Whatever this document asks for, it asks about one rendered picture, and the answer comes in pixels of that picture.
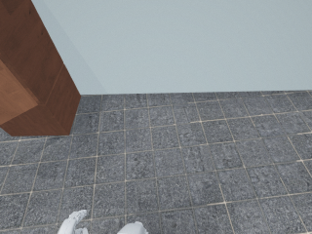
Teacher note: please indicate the cupboard door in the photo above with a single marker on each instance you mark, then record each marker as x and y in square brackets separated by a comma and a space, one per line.
[14, 98]

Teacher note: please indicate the left robot hand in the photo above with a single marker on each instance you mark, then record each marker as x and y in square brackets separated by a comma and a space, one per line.
[69, 224]

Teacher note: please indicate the left robot thigh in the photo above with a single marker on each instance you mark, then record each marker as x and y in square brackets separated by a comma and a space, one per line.
[133, 228]

